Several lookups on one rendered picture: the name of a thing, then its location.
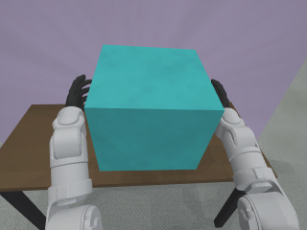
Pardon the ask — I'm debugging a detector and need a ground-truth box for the carton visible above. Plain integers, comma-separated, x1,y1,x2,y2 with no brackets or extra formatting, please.
84,44,224,172

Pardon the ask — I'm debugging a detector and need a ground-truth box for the robot right upper arm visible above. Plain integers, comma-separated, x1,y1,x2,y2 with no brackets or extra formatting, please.
237,192,300,230

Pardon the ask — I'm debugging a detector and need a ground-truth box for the robot left upper arm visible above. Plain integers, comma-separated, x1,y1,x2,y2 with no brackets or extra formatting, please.
46,204,103,230

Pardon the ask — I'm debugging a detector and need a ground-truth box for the right robot forearm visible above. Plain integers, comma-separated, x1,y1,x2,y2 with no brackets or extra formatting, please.
214,107,299,228

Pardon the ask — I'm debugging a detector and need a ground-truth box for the right robot hand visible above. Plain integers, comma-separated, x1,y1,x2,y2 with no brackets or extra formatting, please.
211,79,230,108

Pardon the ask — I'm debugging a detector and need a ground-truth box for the left robot hand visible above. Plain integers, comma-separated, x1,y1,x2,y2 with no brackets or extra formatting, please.
65,74,92,112

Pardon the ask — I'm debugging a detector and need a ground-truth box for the table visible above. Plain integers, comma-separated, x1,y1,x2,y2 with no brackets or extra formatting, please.
0,102,278,230

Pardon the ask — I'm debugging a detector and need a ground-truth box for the left robot forearm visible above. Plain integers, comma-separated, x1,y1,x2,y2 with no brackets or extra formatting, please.
45,106,93,230

